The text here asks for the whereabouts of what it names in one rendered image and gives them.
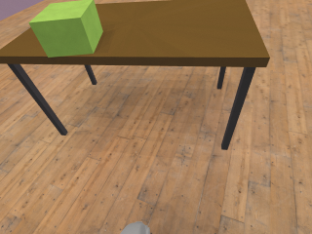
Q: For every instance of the table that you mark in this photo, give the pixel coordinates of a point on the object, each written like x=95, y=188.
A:
x=205, y=33

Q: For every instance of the robot left thigh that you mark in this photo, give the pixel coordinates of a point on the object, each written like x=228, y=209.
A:
x=136, y=228

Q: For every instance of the carton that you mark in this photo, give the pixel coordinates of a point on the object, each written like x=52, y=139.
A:
x=68, y=28

